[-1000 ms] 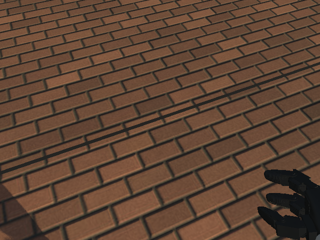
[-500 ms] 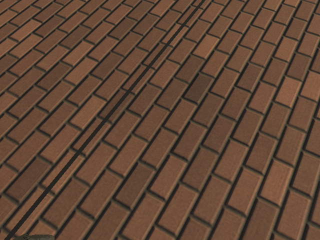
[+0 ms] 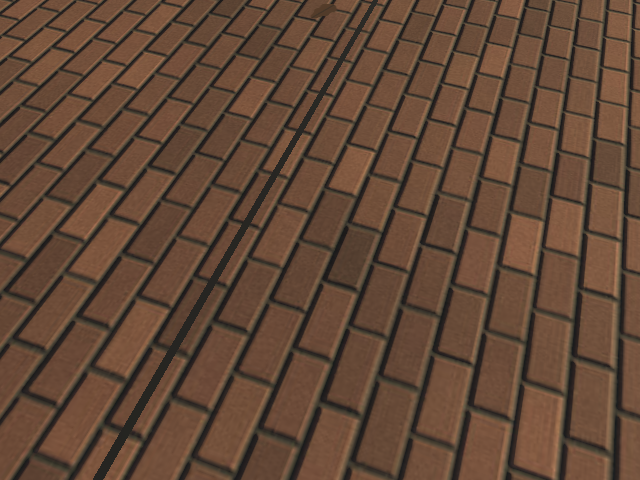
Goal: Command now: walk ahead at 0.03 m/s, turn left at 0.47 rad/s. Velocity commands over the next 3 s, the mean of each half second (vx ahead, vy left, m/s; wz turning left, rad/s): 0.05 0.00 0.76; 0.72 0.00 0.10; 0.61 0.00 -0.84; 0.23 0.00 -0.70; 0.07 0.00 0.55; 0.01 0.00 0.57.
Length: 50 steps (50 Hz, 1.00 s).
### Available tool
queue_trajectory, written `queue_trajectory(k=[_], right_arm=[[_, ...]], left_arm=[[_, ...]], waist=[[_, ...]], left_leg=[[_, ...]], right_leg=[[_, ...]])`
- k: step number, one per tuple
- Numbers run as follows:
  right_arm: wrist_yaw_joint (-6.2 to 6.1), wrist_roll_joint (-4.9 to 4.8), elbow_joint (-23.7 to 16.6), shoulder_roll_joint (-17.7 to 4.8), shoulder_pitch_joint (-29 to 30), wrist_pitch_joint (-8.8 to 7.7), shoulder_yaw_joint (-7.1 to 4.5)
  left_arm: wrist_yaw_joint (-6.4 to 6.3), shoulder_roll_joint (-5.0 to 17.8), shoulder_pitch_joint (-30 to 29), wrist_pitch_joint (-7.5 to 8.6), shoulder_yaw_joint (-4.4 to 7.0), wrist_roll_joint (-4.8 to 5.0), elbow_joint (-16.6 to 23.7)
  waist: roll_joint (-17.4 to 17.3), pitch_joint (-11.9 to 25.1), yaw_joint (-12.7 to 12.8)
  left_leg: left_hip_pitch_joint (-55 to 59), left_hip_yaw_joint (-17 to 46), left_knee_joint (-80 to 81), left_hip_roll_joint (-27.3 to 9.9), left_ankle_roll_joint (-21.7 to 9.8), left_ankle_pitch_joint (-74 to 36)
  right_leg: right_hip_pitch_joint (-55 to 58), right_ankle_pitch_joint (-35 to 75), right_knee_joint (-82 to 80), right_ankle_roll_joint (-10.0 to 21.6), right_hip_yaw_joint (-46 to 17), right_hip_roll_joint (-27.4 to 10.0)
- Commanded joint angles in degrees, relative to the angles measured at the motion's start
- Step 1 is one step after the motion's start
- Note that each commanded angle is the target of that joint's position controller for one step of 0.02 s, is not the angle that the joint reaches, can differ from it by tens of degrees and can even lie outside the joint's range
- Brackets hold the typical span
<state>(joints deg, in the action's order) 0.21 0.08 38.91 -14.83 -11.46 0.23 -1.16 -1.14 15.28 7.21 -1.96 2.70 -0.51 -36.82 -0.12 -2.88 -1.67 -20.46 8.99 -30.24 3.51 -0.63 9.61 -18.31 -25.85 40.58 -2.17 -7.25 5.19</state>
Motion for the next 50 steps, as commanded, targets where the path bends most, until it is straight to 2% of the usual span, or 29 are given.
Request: queue_trajectory(k=[1,3,7,9,10,11,12,13,14,16,20,21,23,26,31,33,36,37,38,39,40,41,42,43,44,45,46,47,50], right_arm=[[-0.93,-0.86,-4.9,-12.94,1.05,-0.28,-4.85],[-1.38,-1.56,-5.16,-12.14,1.13,0.52,-5.39],[-2.12,-1.9,-6.26,-12.42,2.03,2.51,-6.71],[-2.32,-2.83,-7.06,-12.14,3.73,2.76,-6.84],[-2.43,-2.87,-7.08,-10.5,2.44,2.77,-6.37],[-2.22,-2.54,-7.57,-7.45,0.01,2.7,-5.59],[-1.93,-2.13,-7.78,-11.39,-1.09,1.84,-6.92],[-1.69,-1.56,-6.52,-15.1,-1.99,1.64,-8.04],[-1.64,-1.35,-5.13,-14.93,-3.24,1.95,-8.2],[-1.53,-1.05,-4.47,-11.39,-4.73,2.75,-7.18],[-0.37,-2.17,-8.82,-9.07,2.66,2.44,-5.32],[-0.04,-2.19,-9.72,-8.72,4.23,2.47,-4.89],[0.71,-2.38,-11.46,-9.15,6.38,2.3,-4.54],[1.4,-2.38,-12.86,-9.34,8.33,1.38,-4.44],[2.1,-2.5,-14.04,-5.05,11.87,-0.53,-2.57],[2.42,-2.56,-13.89,-3.54,12.77,-1.47,-1.65],[3.4,-2.2,-13.73,-5.16,12.94,-2.49,-1.71],[3.44,-2.08,-12.59,-6.76,8.86,-2.82,-2.49],[3.14,-2.09,-9.25,-9.46,-1.65,-2.96,-4.27],[2.05,-1.69,-5.67,-13.52,-14.33,-2.5,-6.37],[0.71,-0.46,-4.32,-20.41,-21.47,-2.75,-7.41],[0.73,0.65,-6.49,-17.4,-19.48,-3.93,-6.31],[1.23,0.23,-5.54,-13.23,-16.22,-4.64,-4.92],[1.47,-0.28,-4.32,-11.24,-14.08,-4.93,-4.28],[1.61,-0.12,-3.75,-9.35,-10.33,-5.1,-3.87],[1.69,0.54,-3.46,-6.47,-7.23,-5.52,-3.2],[1.56,0.77,-3.04,-5.02,-5.54,-6.03,-3.1],[1.42,0.54,-2.31,-3.97,-4.52,-6.57,-3.13],[0.69,0.7,-0.25,-3.75,-3.9,-7.43,-3.4]], left_arm=[[-0.5,5.96,-0.22,1.18,2.74,0.8,2.98],[-0.68,5.16,-0.87,1.82,2.65,1.13,2.29],[0.31,5.12,0.74,2.98,2.81,2.12,0.31],[0.5,6.43,5.16,3.11,3.52,2.07,-1.87],[0.27,8.84,6.32,2.86,4.25,1.64,-2.54],[0.11,13.48,4.17,2.36,4.86,-0.25,-1.61],[0.4,13.25,-0.16,2.74,4.75,-3.1,-0.26],[-0.04,10.07,-3.77,3.11,3.84,-2.81,1.09],[-0.59,7.53,-5.86,3.27,3.11,-1.74,1.51],[-1.51,6.47,-5.91,2.95,2.43,-0.11,1.32],[-2.01,8.26,0.26,1.55,2.61,-0.84,0.37],[-1.85,9.43,3.39,1.34,2.99,-0.77,-0.2],[-1.1,11.53,6.2,2.01,3.6,0.01,-0.88],[-0.25,12.77,6.94,3.7,4.1,0.48,-1.28],[0.98,12.19,11.23,5.65,4.27,0.7,-4.32],[1.67,11.49,12.86,6.15,3.78,0.98,-6.02],[2.37,13.77,12.99,5.91,3.61,2.79,-8.22],[2.36,15.02,11.92,5.94,3.53,3.31,-8.68],[2.19,15.37,10.68,6.2,3.11,3.44,-9.15],[2.22,13.66,9.96,7.18,2.11,2.66,-8.56],[2.56,5.35,10.24,7.87,-0.24,1.21,-5.05],[2.3,8.13,9.32,9.07,0.34,3.8,-4.57],[2.09,10.92,6.02,9.11,1.45,5.39,-3.22],[2.04,9.71,5.94,8.86,1.25,4.9,-2.88],[1.96,8.89,6.96,8.36,1.28,3.58,-3.44],[2.14,8.31,9.71,7.36,1.48,3.22,-4.95],[2.53,6.86,12.15,6.29,1.31,3.67,-6.12],[2.79,5.39,12.97,5.21,1.07,3.95,-6.88],[2.69,3.14,10.81,3.78,0.73,3.97,-6.2]], waist=[[-9.49,6.16,0.72],[-9.2,8.54,0.63],[-11.44,10.47,1.33],[-11.28,10.63,3.8],[-8.9,11.15,3.38],[6.14,10.07,0.8],[12.25,6.3,-0.08],[8.17,4.86,-1.1],[5.34,4.31,-1.64],[6.13,3.44,-0.98],[6.8,2.37,4.02],[6.51,3.9,6.03],[6.64,3.21,7.87],[6.05,0.14,8.06],[4.17,-3.14,8.61],[3.8,-4.76,8.1],[5.37,-6.1,4.54],[5.95,-3.68,0.8],[4.69,2.56,-6.05],[3.31,10.73,-12.82],[-14.41,19.59,-11.92],[-10.5,24.41,-11.37],[-7.4,14.27,-10.35],[-8.03,7.88,-7.6],[-8.02,4.71,-4.41],[-9.03,2.75,-1.36],[-9.85,2.18,0.63],[-7.46,0.95,1.67],[-4.43,-4.09,3.01]], left_leg=[[13.95,24.82,12.23,-12.52,-9.63,0.25],[16.59,24.1,10.87,-10.98,-8.93,-4.08],[14.07,25.14,11.47,-8.69,-8.01,-4.53],[8.59,24.46,10.93,-6.4,-5.62,1.78],[1.52,21.63,7.34,-3.28,-2.99,11.0],[-10.29,10.92,-5.66,4.19,-0.21,20.88],[-15.3,5.6,-17.94,3.69,2.23,23.45],[-14.75,3.76,-25.93,0.26,3.61,20.26],[-14.37,2.75,-29.11,-0.13,4.1,16.25],[-17.82,0.58,-36.82,-1.38,5.32,11.65],[-22.72,-6.5,-33.09,-6.29,8.0,8.35],[-23.75,-7.42,-31.85,-7.55,8.19,7.82],[-26.24,-7.52,-29.9,-9.71,7.51,7.98],[-30.29,-7.38,-27.13,-10.94,5.61,6.96],[-28.47,-8.19,-20.47,-11.15,2.09,5.3],[-23.31,-8.86,-15.64,-9.9,0.4,7.08],[-11.65,-12.66,-7.43,-6.99,-2.41,11.8],[-1.94,-14.4,-4.15,-4.74,-3.53,10.02],[15.2,-15.51,-0.89,-2.2,-4.85,4.6],[36.73,-11.01,-4.74,-4.54,-5.99,3.5],[51.72,14.19,2.09,-21.76,-9.68,23.03],[48.08,30.67,10.79,-27.35,-11.03,34.87],[41.35,24.5,13.64,-26.65,-9.22,32.57],[34.21,16.94,14.56,-25.36,-8.68,25.67],[28.11,11.35,15.92,-23.19,-7.9,19.9],[22.75,4.54,16.93,-20.24,-6.45,12.75],[19.36,0.02,18.29,-19.34,-5.51,7.15],[17.93,-4.08,19.41,-18.47,-4.57,1.5],[14.51,-13.68,22.51,-15.92,-2.24,-9.56]], right_leg=[[-9.33,-3.88,5.54,-0.89,-0.79,0.6],[-8.37,-2.13,2.25,-1.38,-1.06,0.93],[0.61,3.43,-9.82,-0.5,-0.45,2.15],[9.96,12.89,-21.65,1.27,0.42,0.28],[18.0,16.19,-24.55,3.35,-2.51,-5.59],[22.09,16.28,-25.73,10.16,-16.15,-18.28],[14.33,26.12,-26.01,15.25,-21.59,-26.61],[12.54,30.08,-25.01,15.37,-16.46,-25.86],[12.05,30.08,-23.69,12.91,-10.28,-21.47],[14.01,36.56,-21.27,11.44,-3.43,-18.17],[19.34,44.15,-21.49,14.36,2.62,-18.58],[21.8,34.69,-23.85,14.94,1.66,-20.24],[24.06,9.64,-29.41,15.02,-1.71,-23.05],[26.65,-0.74,-33.32,13.4,-1.63,-25.09],[26.77,4.05,-34.96,12.33,5.92,-24.91],[23.53,7.2,-36.31,13.04,8.16,-24.56],[18.4,18.61,-35.21,14.0,9.96,-24.78],[15.06,31.79,-30.03,13.38,11.71,-24.08],[9.1,46.07,-17.88,11.8,15.19,-21.7],[-4.23,44.78,-2.09,9.23,15.46,-18.45],[-22.59,-0.36,23.3,5.35,13.01,-10.54],[-28.02,-4.89,35.46,5.52,0.54,-7.32],[-33.83,0.48,38.35,5.46,-0.64,-8.97],[-34.22,5.59,36.93,5.28,0.27,-11.46],[-32.1,10.34,34.78,4.73,0.93,-13.49],[-28.0,14.75,33.84,4.44,0.92,-15.28],[-24.85,17.57,33.9,4.11,1.11,-16.14],[-24.43,18.83,34.12,3.84,1.33,-16.48],[-26.37,24.25,31.57,3.69,1.06,-15.0]])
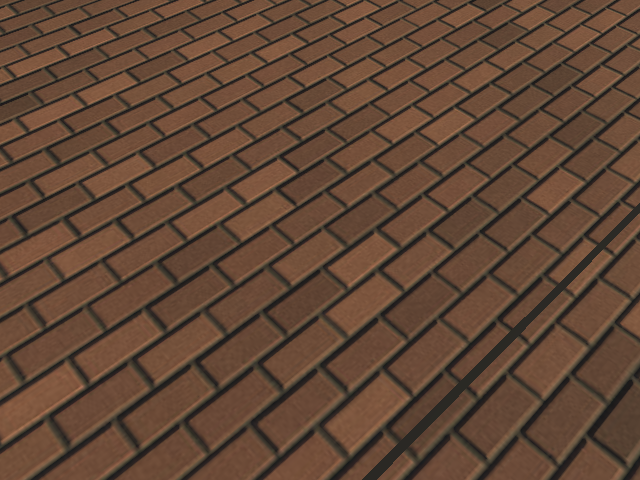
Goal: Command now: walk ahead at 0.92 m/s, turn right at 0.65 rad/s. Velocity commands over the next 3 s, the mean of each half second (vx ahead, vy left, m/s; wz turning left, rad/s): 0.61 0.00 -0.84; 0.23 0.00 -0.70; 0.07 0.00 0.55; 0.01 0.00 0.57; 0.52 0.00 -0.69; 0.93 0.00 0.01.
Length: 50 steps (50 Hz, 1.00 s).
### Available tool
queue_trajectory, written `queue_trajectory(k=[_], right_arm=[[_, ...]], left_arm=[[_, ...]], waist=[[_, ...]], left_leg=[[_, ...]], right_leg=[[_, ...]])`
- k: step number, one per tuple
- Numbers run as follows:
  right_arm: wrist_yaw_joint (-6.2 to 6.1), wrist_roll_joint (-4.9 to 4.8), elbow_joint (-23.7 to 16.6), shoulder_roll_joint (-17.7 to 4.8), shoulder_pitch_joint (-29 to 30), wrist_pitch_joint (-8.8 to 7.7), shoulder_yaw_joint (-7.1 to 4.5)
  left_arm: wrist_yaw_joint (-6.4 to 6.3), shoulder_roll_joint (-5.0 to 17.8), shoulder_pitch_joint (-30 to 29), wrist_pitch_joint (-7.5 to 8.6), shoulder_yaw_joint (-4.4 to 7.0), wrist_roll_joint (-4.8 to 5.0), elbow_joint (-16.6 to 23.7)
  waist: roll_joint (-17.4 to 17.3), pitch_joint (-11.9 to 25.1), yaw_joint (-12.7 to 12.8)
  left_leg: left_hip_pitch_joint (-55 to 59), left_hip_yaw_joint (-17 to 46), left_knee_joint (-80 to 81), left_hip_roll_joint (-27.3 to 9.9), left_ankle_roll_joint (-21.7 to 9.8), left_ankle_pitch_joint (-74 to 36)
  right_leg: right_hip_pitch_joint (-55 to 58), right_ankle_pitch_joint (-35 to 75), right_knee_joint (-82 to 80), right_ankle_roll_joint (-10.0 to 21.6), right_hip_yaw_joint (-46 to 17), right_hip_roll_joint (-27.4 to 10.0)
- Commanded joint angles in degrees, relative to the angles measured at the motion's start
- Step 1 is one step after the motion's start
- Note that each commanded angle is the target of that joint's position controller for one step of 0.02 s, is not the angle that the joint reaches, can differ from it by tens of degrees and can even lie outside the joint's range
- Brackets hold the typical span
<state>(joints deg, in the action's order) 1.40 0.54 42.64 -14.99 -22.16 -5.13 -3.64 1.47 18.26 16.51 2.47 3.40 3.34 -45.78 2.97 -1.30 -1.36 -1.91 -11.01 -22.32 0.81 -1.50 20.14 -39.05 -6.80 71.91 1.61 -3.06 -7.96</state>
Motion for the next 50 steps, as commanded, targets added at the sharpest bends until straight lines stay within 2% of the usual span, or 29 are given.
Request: queue_trajectory(k=[1,5,8,9,10,11,12,13,14,15,16,17,20,22,23,26,29,31,32,33,34,35,36,37,40,42,45,47,50], right_arm=[[-0.81,0.5,-3.58,-3.74,6.8,-2.19,-0.93],[-2.44,0.47,-1.32,-6.33,3.21,-1.64,-1.33],[-4.43,0.64,-0.84,-11.97,1.75,0.0,-2.26],[-5.33,0.14,-1.29,-14.35,2.38,0.72,-2.84],[-5.64,-0.52,-2.31,-16.07,4.78,1.21,-3.33],[-5.11,-1.04,-3.89,-16.57,9.05,1.07,-3.54],[-3.37,-2.85,-4.19,-11.85,11.9,0.14,-2.51],[-1.51,-0.44,-7.83,-0.42,9.77,-2.01,0.82],[-1.09,-1.34,-9.13,-2.31,-0.69,-3.58,1.61],[-1.21,-1.58,-9.66,-8.89,5.15,-4.26,0.67],[-1.48,-1.95,-10.97,-9.42,9.05,-4.11,0.0],[-1.87,-1.24,-10.2,-9.49,9.1,-3.25,-0.22],[-2.58,0.28,-10.04,-10.08,9.25,-0.39,-0.92],[-3.12,1.37,-11.59,-6.22,13.37,0.39,0.2],[-3.23,1.22,-11.91,-5.05,14.72,0.78,0.61],[-2.93,-0.2,-12.36,-5.13,18.27,1.48,0.63],[-2.44,-0.73,-12.47,-7.04,20.62,1.35,-0.26],[-2.11,-0.72,-11.05,-8.57,18.01,0.44,-1.35],[-2.21,-0.26,-10.05,-9.07,15.24,0.02,-1.66],[-2.7,0.67,-10.96,-10.8,15.4,0.37,-1.72],[-2.73,2.12,-10.69,-12.72,13.28,1.48,-2.2],[-2.94,0.67,-11.11,-11.55,14.03,1.76,-2.8],[-3.07,-0.24,-11.37,-9.42,13.22,1.91,-2.24],[-3.16,-0.65,-10.97,-9.96,12.94,2.42,-2.13],[-3.23,0.21,-9.25,-9.71,10.94,1.99,-1.85],[-2.79,0.34,-7.99,-8.38,9.89,1.63,-1.5],[-1.89,-0.23,-6.62,-9.6,10.7,1.89,-1.74],[-1.43,-0.62,-5.67,-10.83,10.57,2.38,-1.93],[-0.81,-1.36,-4.0,-8.38,9.82,3.08,-0.3]], left_arm=[[0.07,0.05,-0.57,-0.65,-0.11,0.18,3.76],[1.74,0.47,-9.09,0.1,-0.54,-0.39,7.38],[3.37,1.44,-11.07,0.76,-0.01,-0.24,9.93],[3.51,2.83,-7.75,0.38,0.7,-0.18,9.75],[3.33,5.75,1.02,-0.46,2.14,-0.28,8.1],[2.49,10.98,14.91,-1.76,4.64,-0.85,4.83],[0.65,12.33,21.27,-2.63,5.42,-1.16,2.64],[-0.08,13.52,14.65,-2.07,4.66,-3.49,4.04],[0.17,13.95,9.3,-0.09,3.97,-6.42,8.31],[0.64,12.27,5.98,0.36,4.38,-4.72,11.42],[0.87,10.65,1.55,1.01,3.94,-2.88,11.98],[0.94,8.83,-2.61,1.5,3.37,-1.96,12.86],[-0.31,8.68,-6.84,1.25,3.53,-2.71,14.07],[-1.99,9.12,-5.73,0.09,3.8,-2.56,12.8],[-2.8,9.34,-5.05,-0.99,3.98,-2.24,12.37],[-4.2,8.8,-4.53,-3.79,4.07,-1.23,12.21],[-4.36,7.03,-5.18,-4.81,3.69,-1.53,13.13],[-4.29,5.47,-7.59,-4.7,3.26,-1.74,14.45],[-4.02,3.52,-7.36,-4.6,2.59,-1.88,14.89],[-3.8,-1.21,-1.87,-4.68,1.22,-2.97,14.56],[-2.84,2.66,5.85,-4.49,1.69,-2.45,15.88],[-2.17,7.03,4.76,-4.09,2.55,-1.53,14.71],[-2.14,9.64,-0.4,-4.14,3.11,-1.46,14.51],[-2.32,9.51,-1.61,-4.39,3.24,-2.31,14.15],[-1.95,4.79,-6.33,-3.15,1.49,-3.11,15.22],[-2.1,2.56,-7.73,-2.29,0.54,-2.95,15.45],[-1.97,1.53,-8.0,-1.85,-0.41,-2.98,15.01],[-1.65,2.04,-8.39,-1.86,-0.62,-2.87,14.44],[-1.47,0.91,-5.46,-1.63,-0.83,-3.49,12.57]], waist=[[-7.58,-7.48,2.72],[-4.04,-11.09,1.07],[-6.19,-7.17,2.94],[-8.57,-4.27,5.46],[-10.57,0.54,10.35],[-10.56,6.7,16.9],[-0.94,6.41,18.81],[18.69,4.12,9.09],[12.78,20.04,3.25],[0.09,18.18,5.37],[-8.33,6.91,1.59],[-12.91,2.81,-1.31],[-9.52,0.37,-3.08],[-6.99,2.2,-1.83],[-5.33,4.52,-1.07],[0.2,10.09,1.26],[4.71,9.49,2.41],[6.27,8.5,0.57],[3.8,10.15,-0.23],[-7.12,13.77,3.14],[-17.85,16.86,7.34],[-17.0,13.52,5.16],[-13.15,9.56,1.95],[-10.87,8.32,2.02],[-7.91,1.33,-0.05],[-8.36,1.47,-0.64],[-10.98,3.87,-0.26],[-12.26,5.03,-0.51],[-12.04,6.44,2.29]], left_leg=[[-4.97,3.67,15.81,-12.35,-0.97,-22.48],[-0.19,-3.52,17.22,-11.86,1.73,-36.48],[3.52,-6.27,7.39,-12.09,4.47,-74.59],[4.51,-6.09,0.62,-12.94,4.6,-86.1],[2.97,-4.98,-9.75,-13.8,4.29,-93.01],[-3.15,-2.45,-24.75,-13.74,3.8,-90.77],[-13.13,-1.91,-47.1,-5.86,4.56,-42.85],[-31.37,4.94,-71.12,6.09,5.36,15.68],[-38.99,19.44,-79.51,5.85,4.35,16.21],[-37.35,21.76,-73.54,3.9,1.87,12.59],[-39.74,20.38,-65.92,1.96,1.24,9.66],[-37.09,20.5,-60.8,-0.66,2.07,6.95],[-27.53,19.27,-47.39,-3.33,6.01,3.44],[-25.73,16.53,-36.56,-0.88,8.04,-1.9],[-24.71,15.87,-31.41,0.75,8.72,-5.32],[-20.39,16.09,-19.17,4.38,9.11,-15.95],[-19.23,19.0,-10.08,4.83,8.64,-16.59],[-16.06,20.34,-1.85,2.97,6.91,-20.25],[-8.98,21.45,2.78,-1.64,4.42,-26.72],[2.83,33.61,-0.14,-14.99,-1.14,-38.8],[8.31,52.45,2.65,-25.92,-10.59,-25.72],[6.42,56.42,6.03,-24.93,-12.22,3.95],[2.96,50.07,7.58,-19.85,-9.32,18.12],[-0.43,44.76,7.82,-17.03,-6.27,19.36],[-10.68,32.22,10.55,-11.06,-6.31,9.13],[-10.61,28.09,10.28,-10.58,-8.66,-1.24],[-10.99,24.02,9.34,-11.84,-11.1,-11.89],[-12.27,22.05,8.36,-12.26,-11.33,-16.47],[-14.8,21.77,3.12,-10.48,-9.15,-22.56]], right_leg=[[-6.06,7.36,-2.67,0.12,-2.27,-0.93],[-7.16,12.88,-16.81,2.67,5.35,2.89],[4.5,10.55,-25.63,5.48,14.95,9.45],[10.49,9.3,-26.84,5.75,16.53,11.68],[21.18,7.82,-27.03,6.63,16.1,13.45],[37.72,8.22,-28.07,9.11,11.53,13.11],[49.63,17.98,-38.82,11.89,3.56,8.96],[54.86,42.17,-35.34,16.42,-10.31,4.96],[61.23,26.07,-44.23,27.85,-35.71,-8.03],[54.58,10.64,-52.38,26.32,-39.63,-7.35],[43.77,2.28,-56.38,23.88,-36.98,-5.44],[34.93,3.7,-57.44,21.85,-33.82,-4.03],[18.97,21.02,-57.29,18.39,-21.69,2.4],[16.47,31.84,-53.23,15.94,-15.32,7.46],[17.33,32.74,-51.19,14.25,-13.86,9.25],[19.91,22.76,-47.29,8.89,-14.73,11.64],[23.36,11.34,-44.08,6.87,-21.38,10.42],[25.4,6.22,-38.66,5.21,-24.7,10.21],[23.66,-3.62,-31.34,3.35,-22.48,12.32],[14.8,-29.06,-17.27,0.9,-14.86,17.85],[4.33,-35.62,-9.34,-1.04,-10.5,17.37],[-2.27,-27.15,-3.65,-2.74,-7.62,10.83],[-4.27,-21.84,-1.64,-3.51,-5.57,9.39],[-3.61,-19.11,0.72,-3.94,-2.92,8.59],[-0.2,-15.08,-2.48,-3.29,0.25,7.23],[2.06,-15.08,-9.23,-3.28,0.07,7.09],[8.84,-14.01,-20.63,-3.48,0.4,6.39],[14.57,-11.64,-27.15,-3.36,1.67,6.97],[28.05,-2.34,-44.51,-2.1,2.54,9.1]])
Over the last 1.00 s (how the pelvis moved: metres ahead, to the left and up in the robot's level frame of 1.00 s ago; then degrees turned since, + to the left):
0.18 0.23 0.00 27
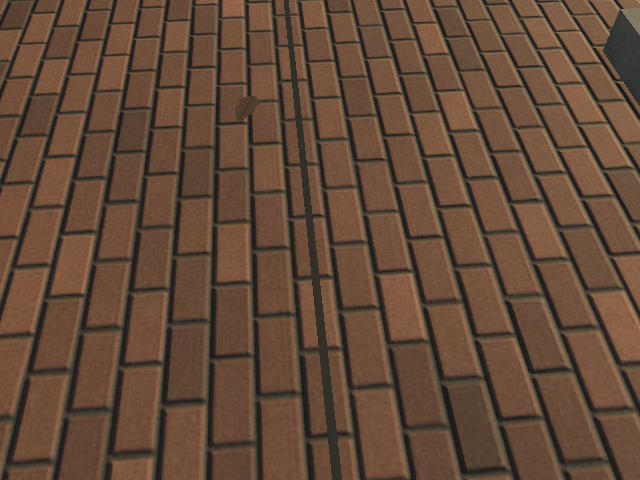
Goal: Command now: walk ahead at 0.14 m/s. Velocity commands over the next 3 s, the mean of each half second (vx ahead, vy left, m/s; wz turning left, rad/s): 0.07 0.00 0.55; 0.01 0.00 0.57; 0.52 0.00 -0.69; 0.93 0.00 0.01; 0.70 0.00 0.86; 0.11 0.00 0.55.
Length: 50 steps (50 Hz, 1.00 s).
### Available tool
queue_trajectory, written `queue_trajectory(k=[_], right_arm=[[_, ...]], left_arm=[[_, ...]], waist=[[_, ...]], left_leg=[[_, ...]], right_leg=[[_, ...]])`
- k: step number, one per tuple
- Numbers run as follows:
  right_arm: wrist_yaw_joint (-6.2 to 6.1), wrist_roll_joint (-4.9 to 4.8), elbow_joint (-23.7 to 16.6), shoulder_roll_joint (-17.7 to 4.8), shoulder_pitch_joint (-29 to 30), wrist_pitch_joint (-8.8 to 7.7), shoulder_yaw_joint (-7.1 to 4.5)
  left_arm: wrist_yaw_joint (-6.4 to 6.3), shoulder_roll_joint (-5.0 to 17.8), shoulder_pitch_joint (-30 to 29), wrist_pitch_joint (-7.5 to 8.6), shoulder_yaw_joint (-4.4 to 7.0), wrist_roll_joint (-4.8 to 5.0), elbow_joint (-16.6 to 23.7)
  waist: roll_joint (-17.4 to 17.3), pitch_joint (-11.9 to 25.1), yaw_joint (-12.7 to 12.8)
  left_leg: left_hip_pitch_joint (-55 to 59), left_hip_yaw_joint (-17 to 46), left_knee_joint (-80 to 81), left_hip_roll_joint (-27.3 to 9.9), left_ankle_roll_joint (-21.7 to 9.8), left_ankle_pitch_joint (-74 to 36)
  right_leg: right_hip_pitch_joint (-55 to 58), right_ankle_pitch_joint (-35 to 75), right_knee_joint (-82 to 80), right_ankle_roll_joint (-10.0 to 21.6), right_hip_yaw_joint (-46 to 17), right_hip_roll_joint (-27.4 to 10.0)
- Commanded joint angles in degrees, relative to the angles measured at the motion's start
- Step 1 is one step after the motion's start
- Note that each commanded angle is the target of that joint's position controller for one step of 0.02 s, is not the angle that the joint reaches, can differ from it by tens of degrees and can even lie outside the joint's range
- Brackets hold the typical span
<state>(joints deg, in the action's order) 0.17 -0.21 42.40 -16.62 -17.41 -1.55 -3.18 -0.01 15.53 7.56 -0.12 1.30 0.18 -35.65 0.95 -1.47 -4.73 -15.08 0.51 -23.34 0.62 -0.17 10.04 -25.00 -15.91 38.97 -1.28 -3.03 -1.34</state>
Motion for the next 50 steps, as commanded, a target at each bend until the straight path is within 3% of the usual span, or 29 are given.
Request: queue_trajectory(k=[1,2,3,4,5,6,8,10,14,16,19,21,22,23,24,25,26,27,30,33,38,42,43,44,45,46,47,48,50], right_arm=[[0.42,-0.97,-3.27,-5.57,3.78,-0.53,-0.17],[0.67,-0.47,-3.26,-4.06,2.46,-0.95,0.41],[1.13,1.0,-4.49,-1.38,1.36,-1.39,1.23],[0.43,-0.79,-5.82,-4.09,1.35,-1.15,0.38],[-0.4,-1.37,-5.5,-9.17,2.71,-0.42,-1.31],[-0.94,-1.56,-5.03,-9.97,1.97,0.62,-2.26],[-1.98,-1.02,-3.89,-8.15,-1.1,3.04,-2.64],[-2.08,-1.06,-5.37,-5.55,0.16,4.04,-2.24],[0.03,-0.99,-9.32,-2.51,5.44,4.25,-1.15],[1.16,-0.95,-10.61,-3.44,6.1,4.36,-1.41],[1.99,-1.08,-11.7,-5.16,5.39,5.22,-2.39],[1.24,-0.85,-10.82,-6.92,1.44,5.44,-3.76],[0.03,-0.75,-10.51,-12.68,-2.82,5.14,-5.81],[-0.52,0.55,-12.24,-20.93,-2.8,4.36,-7.29],[0.36,1.48,-12.9,-16.54,-3.24,2.79,-6.1],[0.45,1.19,-12.5,-15.31,-1.36,1.77,-5.43],[-0.04,-0.23,-12.48,-13.82,1.83,1.5,-5.18],[-0.61,-1.34,-13.23,-12.2,5.44,2.0,-4.55],[-2.02,-0.36,-14.85,-11.7,9.29,3.15,-4.13],[-2.64,-0.88,-14.68,-12.74,8.56,3.54,-4.66],[-2.39,-0.55,-15.28,-12.44,10.12,4.27,-4.57],[-1.79,-0.39,-14.9,-9.22,11.53,4.38,-2.77],[-1.7,-0.1,-14.02,-6.8,10.03,4.22,-1.77],[-1.6,1.32,-12.71,-2.51,6.21,3.85,-0.3],[-1.5,1.99,-12.26,-2.31,1.97,3.56,-0.28],[-1.61,2.82,-11.5,-4.75,3.15,3.14,-0.72],[-1.56,2.68,-11.05,-6.31,6.14,2.77,-1.23],[-1.61,2.65,-10.83,-6.59,8.93,2.57,-1.53],[-1.85,1.91,-11.82,-6.62,11.24,2.42,-1.87]], left_arm=[[-0.15,4.56,4.09,0.97,1.62,-0.7,2.26],[-0.75,7.52,5.62,0.83,2.32,-1.46,2.76],[-1.63,11.94,6.76,0.07,3.07,-2.5,3.89],[-1.56,13.3,6.72,-0.74,4.17,-2.64,1.97],[-1.59,11.17,6.41,-0.6,3.95,-1.99,2.38],[-1.7,8.91,4.46,-0.34,3.4,-1.44,2.07],[-1.88,6.38,-1.14,0.34,2.7,-0.79,2.77],[-2.31,5.75,-2.56,0.55,2.82,-1.24,2.28],[-2.89,7.34,-2.43,-0.06,3.95,-1.1,1.06],[-2.52,9.3,-1.98,-0.2,4.85,-0.65,0.38],[-1.45,10.52,-2.17,0.28,5.69,0.95,-0.51],[-0.73,8.9,-0.41,0.56,5.66,1.66,-2.12],[-0.34,7.43,1.68,0.81,5.41,0.48,-2.34],[-0.3,3.97,-1.49,1.13,3.89,-1.96,2.28],[-0.56,6.76,-6.25,1.15,4.42,-2.0,2.21],[-0.81,7.53,-7.81,1.16,4.61,-0.57,2.56],[-1.38,7.35,-6.53,1.2,4.71,-0.41,1.57],[-1.95,8.26,-5.64,1.12,4.97,-0.88,1.1],[-1.71,7.15,-2.91,1.23,4.76,-0.9,-0.71],[-1.44,5.59,-3.57,1.32,3.99,-0.43,-1.28],[-0.6,6.95,-2.93,1.49,4.25,-0.07,-2.08],[0.43,6.89,0.23,2.41,4.18,-0.39,-2.81],[0.72,6.17,0.16,2.65,3.77,-1.01,-2.7],[0.77,7.02,-1.71,2.76,3.25,-2.42,-1.53],[0.75,6.56,-6.47,2.67,2.14,-3.61,-1.44],[0.87,3.58,-8.78,2.64,1.36,-2.83,-0.52],[0.97,4.19,-8.01,2.4,1.5,-1.76,-0.45],[0.88,7.41,-5.43,2.1,2.46,-0.71,-1.05],[0.27,13.1,-3.19,1.67,4.14,0.63,-0.73]], waist=[[-9.28,6.92,6.27],[-6.83,8.86,6.38],[5.91,10.9,5.34],[14.28,10.59,5.92],[10.96,7.16,7.65],[9.8,5.18,6.58],[8.97,3.28,4.05],[8.0,2.69,3.56],[7.24,4.46,5.36],[7.24,5.35,5.71],[6.93,5.35,4.86],[2.82,6.15,2.62],[-7.96,7.33,1.35],[-24.92,9.24,2.56],[-14.2,14.89,-1.53],[-10.4,12.11,-0.28],[-6.1,9.45,1.97],[-5.53,7.57,3.61],[-6.93,8.53,5.78],[-6.76,9.14,5.03],[-10.49,8.87,4.2],[-11.3,9.91,4.84],[-9.65,9.4,4.91],[-1.48,9.51,2.45],[8.96,5.69,-3.57],[9.46,3.42,-2.58],[7.76,2.36,-0.55],[6.32,2.24,1.56],[7.48,0.36,2.81]], left_leg=[[-3.66,10.21,2.19,-8.59,-7.76,-11.17],[-7.01,9.94,-1.3,-6.01,-3.74,-3.12],[-14.44,6.06,-12.84,-0.11,0.42,18.2],[-17.79,0.35,-21.76,0.29,2.14,25.37],[-20.32,1.0,-32.14,-1.05,3.58,25.04],[-23.0,1.47,-38.17,-1.63,4.32,22.86],[-22.52,2.28,-43.69,-3.04,6.27,18.04],[-21.88,0.73,-42.38,-4.01,7.2,13.05],[-16.97,-1.54,-28.7,-5.72,6.07,8.33],[-13.55,-3.41,-23.78,-5.25,4.47,7.82],[-9.27,-5.58,-16.53,-4.06,1.45,6.92],[0.69,-5.87,-7.21,-1.09,-1.99,-2.06],[11.79,4.17,-2.59,-5.46,-6.12,-23.62],[20.87,30.42,-0.61,-19.99,-19.07,-38.78],[21.12,32.29,1.73,-21.63,-22.11,-31.57],[18.23,27.78,2.48,-19.6,-19.84,-26.26],[15.36,24.2,2.5,-16.21,-16.57,-20.18],[12.39,22.18,2.56,-14.57,-14.44,-17.97],[6.58,19.1,2.21,-10.32,-12.86,-20.18],[6.27,21.52,1.2,-9.0,-12.3,-15.8],[3.22,26.28,-0.32,-8.1,-10.95,-9.37],[2.85,26.19,-5.13,-7.71,-9.52,-13.96],[1.3,24.66,-5.82,-5.94,-7.36,-9.41],[-0.18,19.54,-11.18,-1.04,-3.8,2.53],[0.35,13.1,-11.54,3.68,-0.24,16.01],[3.66,10.9,-8.94,1.12,1.92,13.32],[5.26,9.94,-5.79,1.09,1.85,8.99],[6.47,8.85,-5.56,1.65,1.52,6.59],[3.68,6.49,-6.63,2.32,1.17,6.59]], right_leg=[[19.89,10.35,-17.21,1.92,1.82,2.14],[26.85,14.86,-17.25,3.81,-3.26,-4.02],[32.25,31.13,-15.21,8.52,-13.37,-16.66],[25.06,23.81,-18.36,15.92,-17.05,-22.07],[22.96,19.73,-20.11,17.42,-16.52,-20.26],[21.65,19.05,-20.4,15.9,-13.2,-18.48],[17.74,22.56,-21.03,14.05,-6.58,-16.68],[16.25,23.89,-21.87,13.41,-1.34,-15.37],[18.27,24.69,-20.32,13.09,4.34,-15.98],[18.81,26.81,-18.94,12.8,5.53,-17.51],[19.51,26.99,-14.63,10.31,7.38,-19.04],[15.17,22.3,-4.72,5.22,12.01,-15.86],[4.77,11.1,9.55,0.46,15.71,-10.4],[-15.65,-23.0,27.1,-4.82,12.77,0.1],[-17.82,-24.8,34.33,-3.94,0.25,0.8],[-18.38,-20.34,35.0,-2.32,-1.61,0.25],[-18.22,-15.24,31.98,-1.53,-2.5,-0.81],[-17.68,-11.06,28.22,-1.46,-2.84,-1.26],[-10.39,-4.54,21.43,-2.79,-2.22,1.78],[-7.8,-2.29,11.54,-3.85,-3.36,4.06],[-1.72,-0.95,2.68,-3.35,-4.09,4.93],[7.73,4.53,-8.16,-0.84,-1.5,2.57],[12.56,12.09,-14.74,0.55,-2.57,0.75],[15.98,18.97,-19.86,3.07,-12.66,-6.91],[9.44,19.46,-21.19,10.39,-20.65,-11.71],[4.77,10.64,-22.77,12.87,-22.72,-11.41],[4.43,5.01,-22.4,10.29,-19.62,-7.9],[4.46,0.59,-21.95,8.01,-18.07,-5.63],[5.29,0.38,-21.61,7.82,-21.01,-5.46]])
Over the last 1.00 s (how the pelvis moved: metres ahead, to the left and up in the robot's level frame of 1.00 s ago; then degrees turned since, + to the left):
0.50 -0.04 0.01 -48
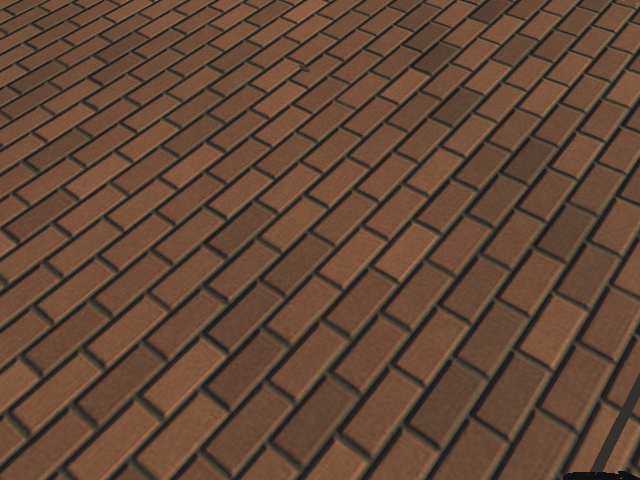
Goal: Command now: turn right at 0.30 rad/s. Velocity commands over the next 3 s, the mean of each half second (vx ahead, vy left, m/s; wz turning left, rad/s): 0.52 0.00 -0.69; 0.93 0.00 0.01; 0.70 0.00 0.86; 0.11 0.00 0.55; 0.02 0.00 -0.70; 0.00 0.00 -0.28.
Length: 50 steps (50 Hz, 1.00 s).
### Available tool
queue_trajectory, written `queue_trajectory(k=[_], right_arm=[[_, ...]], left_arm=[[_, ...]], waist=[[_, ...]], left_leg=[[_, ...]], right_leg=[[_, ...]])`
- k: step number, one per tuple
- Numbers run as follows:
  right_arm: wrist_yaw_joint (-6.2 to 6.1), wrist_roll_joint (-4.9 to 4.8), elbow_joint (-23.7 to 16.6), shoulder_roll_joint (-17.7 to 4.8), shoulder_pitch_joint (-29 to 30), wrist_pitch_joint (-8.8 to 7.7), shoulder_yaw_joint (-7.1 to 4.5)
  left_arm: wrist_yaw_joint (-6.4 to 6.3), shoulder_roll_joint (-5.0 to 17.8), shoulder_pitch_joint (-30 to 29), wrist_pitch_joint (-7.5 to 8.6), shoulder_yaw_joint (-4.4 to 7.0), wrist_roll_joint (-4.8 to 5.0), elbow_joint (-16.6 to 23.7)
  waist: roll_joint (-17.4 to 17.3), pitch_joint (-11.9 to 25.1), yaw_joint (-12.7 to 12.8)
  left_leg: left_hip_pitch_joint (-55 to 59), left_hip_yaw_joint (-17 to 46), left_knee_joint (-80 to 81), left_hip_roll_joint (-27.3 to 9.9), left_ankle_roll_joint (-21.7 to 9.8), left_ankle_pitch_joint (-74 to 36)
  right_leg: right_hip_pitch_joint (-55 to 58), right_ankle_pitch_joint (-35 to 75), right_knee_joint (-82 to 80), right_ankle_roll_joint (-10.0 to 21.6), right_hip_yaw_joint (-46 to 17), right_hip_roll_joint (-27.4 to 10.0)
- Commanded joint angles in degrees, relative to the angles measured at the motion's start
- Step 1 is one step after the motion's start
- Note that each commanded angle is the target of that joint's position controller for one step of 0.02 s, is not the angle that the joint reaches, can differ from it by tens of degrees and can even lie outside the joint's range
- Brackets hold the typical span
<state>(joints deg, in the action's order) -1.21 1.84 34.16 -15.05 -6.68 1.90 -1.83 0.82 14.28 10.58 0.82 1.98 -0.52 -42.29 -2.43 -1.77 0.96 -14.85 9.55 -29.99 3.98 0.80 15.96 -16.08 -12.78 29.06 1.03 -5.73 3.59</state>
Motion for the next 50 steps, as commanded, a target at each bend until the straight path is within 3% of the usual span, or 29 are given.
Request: queue_trajectory(k=[1,2,4,6,7,8,9,10,12,15,19,24,25,26,27,28,29,30,31,32,33,34,35,36,37,39,43,46,50], right_arm=[[-0.56,-0.54,-3.32,-7.77,0.08,-1.35,-3.23],[-0.64,-0.89,-2.86,-7.35,-0.65,-1.71,-3.33],[-0.19,-1.52,-2.23,-5.77,-2.37,-2.82,-3.25],[0.48,-2.26,-0.81,-6.22,-6.49,-4.65,-3.94],[0.37,-2.07,1.0,-8.96,-12.21,-5.53,-4.91],[0.22,-1.75,3.13,-12.6,-17.36,-6.05,-6.01],[0.34,-1.43,2.89,-12.93,-13.54,-6.71,-6.21],[-0.17,-1.6,1.58,-9.92,-10.93,-7.05,-5.28],[-0.47,-2.45,1.29,-8.35,-9.55,-7.22,-4.52],[-0.25,-1.57,2.67,-9.3,-11.73,-7.64,-4.32],[0.23,-1.17,4.95,-11.02,-13.86,-7.61,-4.33],[0.87,-1.85,7.53,-13.24,-15.52,-6.68,-4.85],[1.03,-1.91,7.56,-14.07,-14.32,-6.4,-4.98],[1.09,-2.01,7.78,-15.63,-14.42,-6.18,-5.32],[1.04,-1.95,8.11,-17.38,-14.45,-5.79,-5.65],[1.06,-2.04,7.92,-18.94,-13.16,-5.46,-5.95],[0.68,-2.03,6.82,-16.83,-14.06,-6.53,-4.92],[1.34,0.31,4.87,-3.73,-21.37,-7.79,-1.12],[1.49,-3.11,4.31,-6.68,-20.26,-10.15,-0.57],[0.76,-6.63,2.77,-12.71,-9.55,-10.6,-2.23],[0.12,-6.99,1.36,-10.39,-6.46,-10.94,-1.44],[-0.23,-5.53,2.01,-8.74,-6.0,-10.72,-0.91],[0.12,-5.04,3.29,-8.5,-9.65,-9.52,-1.21],[0.7,-5.47,4.98,-8.11,-12.39,-7.89,-1.43],[1.01,-5.71,6.18,-7.33,-13.8,-6.46,-1.61],[1.31,-5.52,7.12,-5.66,-12.37,-4.43,-1.52],[2.39,-4.74,5.43,-5.03,-4.93,-5.37,-1.37],[4.01,-4.51,4.35,-3.4,-0.96,-6.82,-0.9],[5.72,-5.33,3.3,-6.36,-3.63,-6.96,-2.42]], left_arm=[[-0.97,14.72,-5.33,0.37,3.8,1.52,6.28],[-1.36,14.32,-4.58,-0.03,4.01,1.7,6.72],[-2.14,12.34,-1.15,-0.89,3.89,2.39,6.74],[-2.35,12.63,-3.72,-1.18,4.2,2.99,8.51],[-2.38,10.45,-7.75,-0.99,3.69,3.27,10.71],[-2.31,5.96,-10.6,-0.48,2.48,3.58,12.96],[-1.85,6.15,-10.07,0.28,2.32,3.23,13.64],[-1.3,8.27,-7.54,0.68,2.84,2.6,12.71],[-0.28,7.87,-3.73,0.88,2.76,2.74,11.9],[0.71,7.17,-5.59,1.06,2.22,2.61,12.93],[1.65,6.14,-8.96,0.8,1.23,2.71,15.07],[3.74,5.02,-13.92,1.13,0.02,3.21,16.38],[3.96,5.47,-13.22,1.17,0.12,3.29,16.21],[3.85,6.83,-11.91,1.15,0.71,3.18,16.02],[3.48,9.22,-6.91,1.06,1.97,3.45,15.25],[3.0,12.98,4.28,0.81,4.11,4.07,12.77],[2.02,17.45,18.39,-0.19,6.83,4.09,8.53],[0.89,23.11,18.01,-0.09,6.98,3.78,5.9],[1.07,19.9,21.04,0.99,5.67,2.88,8.14],[1.84,15.1,20.15,2.45,4.57,1.78,6.95],[1.85,15.0,17.41,3.43,4.28,1.63,5.66],[1.84,12.88,12.34,4.2,3.43,0.8,5.47],[1.88,9.99,8.24,4.84,2.62,-0.64,5.67],[1.81,7.46,6.04,5.37,1.99,-1.22,5.59],[1.73,5.87,5.06,5.98,1.73,-0.75,4.95],[1.46,5.3,5.32,6.94,1.74,-0.27,3.36],[-0.29,5.55,6.96,7.8,1.7,-0.88,2.09],[-1.97,7.36,10.3,7.81,1.68,-0.8,0.59],[-4.89,12.97,10.45,5.06,2.82,-1.1,0.39]], waist=[[11.53,1.02,-2.59],[12.02,1.92,-2.2],[11.52,5.36,-1.73],[9.87,3.18,-5.02],[5.76,2.97,-8.44],[-3.82,2.97,-9.86],[-8.08,0.08,-7.36],[-3.83,0.02,-5.35],[-4.19,-0.78,-4.05],[-2.79,-2.79,-5.31],[-3.23,-5.62,-6.12],[-1.44,-9.79,-6.54],[-1.73,-9.29,-5.15],[-3.56,-6.82,-3.54],[-5.98,-2.38,0.24],[-6.91,4.64,7.25],[-3.18,11.13,14.0],[20.42,13.5,4.33],[17.54,31.49,6.77],[7.3,21.05,9.89],[6.08,11.91,7.8],[2.94,7.49,4.66],[3.9,5.29,0.8],[6.17,3.58,-1.15],[6.86,2.05,-2.08],[5.54,-2.24,-2.36],[4.67,-6.45,-0.68],[2.67,-6.5,0.79],[8.13,-1.07,-3.02]], left_leg=[[2.05,-3.79,-0.69,-0.52,0.26,1.84],[0.58,-4.53,-1.45,0.12,0.36,3.04],[0.76,-5.87,-1.28,0.8,-0.28,9.64],[9.52,-2.79,3.86,-2.42,-3.2,11.92],[20.38,2.8,9.63,-8.4,-5.93,14.82],[28.66,15.57,16.67,-18.3,-9.68,22.54],[26.22,25.3,19.39,-25.86,-12.62,23.92],[23.69,22.71,19.41,-25.82,-12.32,23.79],[21.26,16.26,20.61,-23.76,-10.93,21.29],[17.95,3.71,22.41,-20.47,-9.0,9.85],[16.14,-7.58,23.54,-20.1,-8.26,1.7],[17.58,-18.53,25.14,-20.58,-6.12,-5.99],[16.94,-21.45,23.23,-19.81,-5.49,-16.58],[17.22,-22.94,19.08,-19.76,-5.39,-35.64],[17.38,-24.15,10.44,-20.08,-5.19,-55.46],[13.47,-25.29,-3.9,-19.94,-4.51,-67.78],[-1.59,-23.19,-21.42,-18.75,-2.86,-59.37],[-24.58,-19.31,-46.77,-9.29,0.55,12.39],[-27.69,-4.09,-57.16,-5.12,-0.57,14.5],[-33.07,-2.99,-58.78,-7.09,-2.15,7.61],[-34.55,-3.66,-56.35,-9.12,-3.23,4.22],[-31.34,-3.23,-53.18,-11.91,-3.94,1.21],[-26.61,-2.0,-50.79,-14.31,-4.49,-3.1],[-23.7,-1.48,-49.8,-15.37,-4.56,-5.75],[-23.42,-1.08,-48.13,-15.45,-4.45,-7.28],[-25.65,-0.2,-45.08,-14.24,-3.76,-11.44],[-25.85,-6.43,-28.04,-8.68,-3.24,-26.19],[-23.55,-11.94,-16.93,-6.01,-4.39,-32.1],[-15.18,-21.7,-10.23,0.85,-6.65,-26.75]], right_leg=[[-2.24,-0.98,-10.99,6.23,-19.65,-10.54],[-0.38,1.09,-10.14,7.2,-20.92,-10.61],[0.62,-23.08,-11.81,8.67,-23.31,-9.3],[-11.38,-32.47,-10.51,7.46,-22.94,-7.25],[-22.81,-28.32,-4.49,3.74,-16.94,-3.95],[-33.62,-21.15,10.38,-0.14,-6.19,0.64],[-38.8,-14.61,23.25,-0.17,-3.86,-2.52],[-39.15,-11.05,30.12,-0.18,-3.14,-5.89],[-40.22,-6.91,37.05,-1.12,-1.28,-8.34],[-40.5,-0.3,40.99,-2.21,1.27,-10.31],[-39.5,5.39,35.77,-3.24,2.57,-12.2],[-33.32,5.85,22.95,1.07,9.17,-11.88],[-28.08,4.17,19.94,2.72,11.52,-10.19],[-21.5,1.92,19.35,4.15,14.59,-6.89],[-12.75,-1.51,20.37,5.54,16.99,-2.85],[3.27,-2.67,19.18,7.76,18.66,1.27],[27.53,0.35,15.09,10.47,11.81,1.26],[43.13,-13.81,6.45,15.22,-16.81,-12.4],[47.25,-38.06,-10.79,20.82,-45.67,-22.57],[40.3,-36.61,-15.65,16.04,-43.2,-23.21],[29.65,-30.13,-15.67,14.88,-36.55,-23.06],[19.02,-23.04,-14.88,13.62,-29.4,-22.13],[10.82,-18.65,-13.89,12.42,-22.03,-19.92],[5.73,-15.24,-15.11,11.17,-16.34,-18.29],[3.84,-11.46,-16.73,9.71,-10.82,-16.96],[0.73,-1.13,-18.9,6.12,-0.62,-14.65],[1.8,18.63,-23.33,0.1,14.7,-8.3],[8.14,32.48,-24.14,-3.6,18.05,-9.12],[21.14,75.38,-9.9,-6.82,20.38,-11.87]])
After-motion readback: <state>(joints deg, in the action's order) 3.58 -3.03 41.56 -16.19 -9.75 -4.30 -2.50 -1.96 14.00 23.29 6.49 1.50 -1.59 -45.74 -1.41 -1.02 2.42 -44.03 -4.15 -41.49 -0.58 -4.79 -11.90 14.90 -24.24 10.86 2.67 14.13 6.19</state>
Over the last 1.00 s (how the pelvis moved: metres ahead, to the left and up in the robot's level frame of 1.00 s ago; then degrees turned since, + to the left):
0.11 0.02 0.00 38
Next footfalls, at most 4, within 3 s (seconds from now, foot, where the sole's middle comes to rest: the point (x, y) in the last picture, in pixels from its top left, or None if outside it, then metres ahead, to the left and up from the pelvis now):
0.58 right None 0.30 -0.33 -0.77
1.06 left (562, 378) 0.72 -0.46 -0.77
1.42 right None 0.98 -0.72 -0.77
1.86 left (547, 312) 0.90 -0.46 -0.77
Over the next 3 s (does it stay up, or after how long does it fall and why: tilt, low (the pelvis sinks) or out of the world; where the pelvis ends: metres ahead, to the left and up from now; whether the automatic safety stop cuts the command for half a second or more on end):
stays up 0.92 -0.60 0.00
